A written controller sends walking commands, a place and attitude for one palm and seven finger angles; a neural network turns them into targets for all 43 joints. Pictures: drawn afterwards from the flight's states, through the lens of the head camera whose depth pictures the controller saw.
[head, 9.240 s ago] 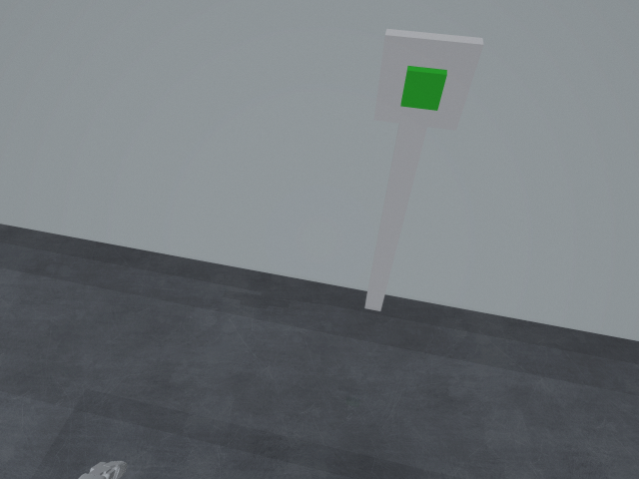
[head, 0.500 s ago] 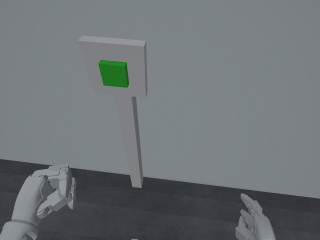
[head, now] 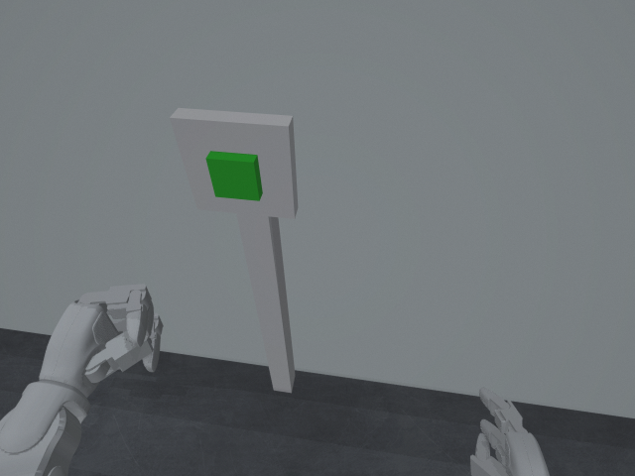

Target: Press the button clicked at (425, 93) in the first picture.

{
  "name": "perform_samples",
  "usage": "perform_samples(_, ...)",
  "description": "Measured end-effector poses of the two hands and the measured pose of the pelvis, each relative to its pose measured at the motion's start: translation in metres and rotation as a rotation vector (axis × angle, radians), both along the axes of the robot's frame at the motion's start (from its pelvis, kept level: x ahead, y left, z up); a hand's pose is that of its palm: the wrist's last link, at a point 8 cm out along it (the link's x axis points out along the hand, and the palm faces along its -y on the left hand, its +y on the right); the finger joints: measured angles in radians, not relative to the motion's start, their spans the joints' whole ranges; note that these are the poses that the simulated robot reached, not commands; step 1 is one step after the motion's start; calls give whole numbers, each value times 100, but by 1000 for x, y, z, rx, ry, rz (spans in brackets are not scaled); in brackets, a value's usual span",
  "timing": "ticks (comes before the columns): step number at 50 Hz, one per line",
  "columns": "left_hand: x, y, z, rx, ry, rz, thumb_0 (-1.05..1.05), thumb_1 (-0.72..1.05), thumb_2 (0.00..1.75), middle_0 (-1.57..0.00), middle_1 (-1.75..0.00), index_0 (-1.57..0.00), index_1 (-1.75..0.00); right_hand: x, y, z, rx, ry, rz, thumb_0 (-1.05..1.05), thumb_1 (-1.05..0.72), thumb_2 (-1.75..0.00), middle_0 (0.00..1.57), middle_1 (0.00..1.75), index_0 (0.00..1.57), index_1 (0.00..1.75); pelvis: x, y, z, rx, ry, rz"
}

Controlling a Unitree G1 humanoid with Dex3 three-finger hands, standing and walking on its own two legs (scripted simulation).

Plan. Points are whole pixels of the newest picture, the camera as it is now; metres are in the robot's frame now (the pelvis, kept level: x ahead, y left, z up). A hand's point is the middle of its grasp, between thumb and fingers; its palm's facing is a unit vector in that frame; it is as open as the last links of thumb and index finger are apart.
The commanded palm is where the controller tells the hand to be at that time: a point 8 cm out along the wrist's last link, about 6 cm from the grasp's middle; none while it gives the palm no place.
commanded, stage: raise the hand and make a fist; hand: left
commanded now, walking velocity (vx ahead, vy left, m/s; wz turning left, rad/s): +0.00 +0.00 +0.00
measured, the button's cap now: (236, 175) +0.50 +0.17 +0.13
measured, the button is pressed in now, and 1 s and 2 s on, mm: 0 0 0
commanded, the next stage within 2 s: aim a knuckle at the button in 0.40 s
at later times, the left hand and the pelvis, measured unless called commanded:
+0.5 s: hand (163, 340) +0.23 +0.19 +0.12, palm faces -0.03 -1.00 -0.07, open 3.1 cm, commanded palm +0.20 +0.24 +0.13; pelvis +0.00 -0.02 +0.01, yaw +0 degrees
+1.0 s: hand (202, 284) +0.31 +0.17 +0.11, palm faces -0.06 -1.00 -0.04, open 3.1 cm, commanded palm +0.29 +0.23 +0.11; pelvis +0.00 -0.02 +0.01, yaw -1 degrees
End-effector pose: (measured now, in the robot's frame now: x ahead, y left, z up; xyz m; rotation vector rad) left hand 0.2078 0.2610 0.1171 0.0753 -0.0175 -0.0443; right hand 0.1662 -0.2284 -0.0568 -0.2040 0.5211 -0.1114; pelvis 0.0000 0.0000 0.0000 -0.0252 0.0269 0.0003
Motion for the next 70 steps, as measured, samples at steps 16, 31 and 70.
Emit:
perform_samples(16, 2, -16, 2, -6, 19, 13, 2, 90, 90, -130, -150, -130, -150, 1, -15, 3, 8, 1, -12, 2, -90, -90, 20, 30, 20, 30, 1, -12, 5, 14, -19, -6)
perform_samples(31, 6, -25, 4, -9, -3, 9, 2, 90, 90, -130, -150, -130, -150, -6, -24, -2, 12, 8, -28, 2, -90, -90, 20, 30, 20, 30, -2, -19, 5, 18, -23, -2)
perform_samples(70, 141, -37, -15, -51, 30, -15, 2, 90, 90, -130, -150, -130, -150, -44, -32, -28, -9, 264, -133, 2, -90, -90, 20, 30, 20, 30, 6, -7, 3, 19, 52, -29)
